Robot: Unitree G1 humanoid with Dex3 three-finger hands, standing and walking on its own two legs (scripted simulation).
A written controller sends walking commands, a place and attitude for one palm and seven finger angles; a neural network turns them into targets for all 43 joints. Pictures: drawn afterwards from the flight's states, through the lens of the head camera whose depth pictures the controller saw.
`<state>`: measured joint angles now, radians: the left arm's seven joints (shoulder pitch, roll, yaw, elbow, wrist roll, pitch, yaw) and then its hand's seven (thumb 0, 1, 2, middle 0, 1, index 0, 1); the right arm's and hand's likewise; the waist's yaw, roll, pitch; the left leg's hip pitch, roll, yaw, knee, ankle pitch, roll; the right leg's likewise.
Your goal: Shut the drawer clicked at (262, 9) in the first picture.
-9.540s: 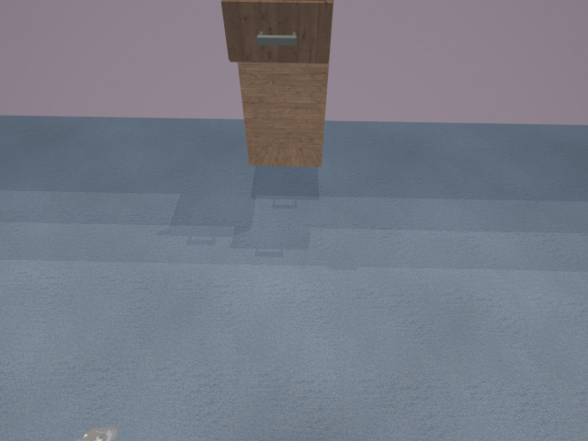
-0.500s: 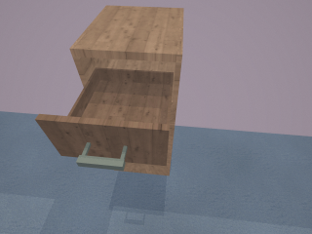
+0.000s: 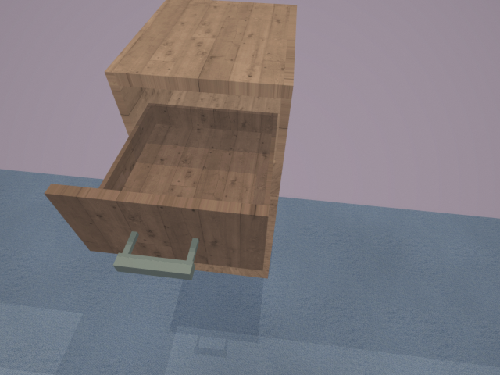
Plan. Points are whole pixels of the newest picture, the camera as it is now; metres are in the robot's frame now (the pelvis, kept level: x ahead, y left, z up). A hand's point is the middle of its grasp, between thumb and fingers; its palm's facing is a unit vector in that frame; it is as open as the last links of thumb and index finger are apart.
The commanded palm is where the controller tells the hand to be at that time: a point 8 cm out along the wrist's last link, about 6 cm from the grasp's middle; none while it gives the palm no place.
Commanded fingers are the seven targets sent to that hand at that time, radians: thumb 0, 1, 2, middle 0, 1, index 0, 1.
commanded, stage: raise the hand and make a fist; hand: left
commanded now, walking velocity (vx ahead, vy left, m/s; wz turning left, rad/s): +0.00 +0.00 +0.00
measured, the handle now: (159, 253) +0.29 +0.17 +0.02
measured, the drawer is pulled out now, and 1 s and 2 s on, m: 0.30 0.30 0.30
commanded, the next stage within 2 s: bring the fist close to the handle in 2.00 s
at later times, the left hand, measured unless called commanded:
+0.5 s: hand out of the picture +0.12 +0.14 -0.02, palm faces -0.03 -1.00 -0.04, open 6.4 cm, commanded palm +0.09 +0.20 -0.02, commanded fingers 0.00 0.90 0.90 -0.62 -0.75 -0.62 -0.75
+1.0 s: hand (146, 372) +0.12 +0.14 +0.03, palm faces -0.03 -1.00 -0.07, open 3.6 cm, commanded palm +0.08 +0.20 +0.05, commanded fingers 0.00 0.90 0.90 -1.12 -1.30 -1.12 -1.30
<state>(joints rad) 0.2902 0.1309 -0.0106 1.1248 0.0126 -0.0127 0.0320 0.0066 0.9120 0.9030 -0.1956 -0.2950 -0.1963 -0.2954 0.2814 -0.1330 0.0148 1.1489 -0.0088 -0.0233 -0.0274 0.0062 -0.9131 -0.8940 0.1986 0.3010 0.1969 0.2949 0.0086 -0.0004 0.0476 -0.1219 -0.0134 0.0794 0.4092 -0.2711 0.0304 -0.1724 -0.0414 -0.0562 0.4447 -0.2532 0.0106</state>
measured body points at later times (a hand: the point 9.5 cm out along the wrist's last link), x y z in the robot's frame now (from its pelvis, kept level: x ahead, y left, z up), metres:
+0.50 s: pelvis -0.03 -0.03 -0.06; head -0.01 -0.02 +0.39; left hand +0.11 +0.19 -0.02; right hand +0.21 -0.28 -0.07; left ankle -0.03 +0.09 -0.74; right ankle -0.01 -0.12 -0.74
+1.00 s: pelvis -0.03 -0.02 -0.05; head +0.00 -0.03 +0.40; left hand +0.12 +0.20 +0.04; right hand +0.14 -0.25 -0.12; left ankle -0.03 +0.10 -0.74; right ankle -0.01 -0.12 -0.74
